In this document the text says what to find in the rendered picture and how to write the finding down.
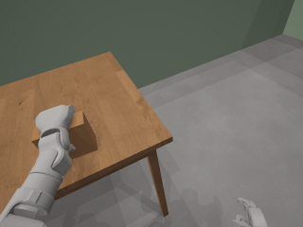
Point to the right robot hand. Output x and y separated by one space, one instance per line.
255 216

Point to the table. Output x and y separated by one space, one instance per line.
126 127

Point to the left robot upper arm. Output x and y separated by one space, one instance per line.
18 221

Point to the sponge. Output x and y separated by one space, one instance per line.
81 136

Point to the robot left forearm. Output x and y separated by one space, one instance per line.
36 195

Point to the left robot hand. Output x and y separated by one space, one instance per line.
61 116

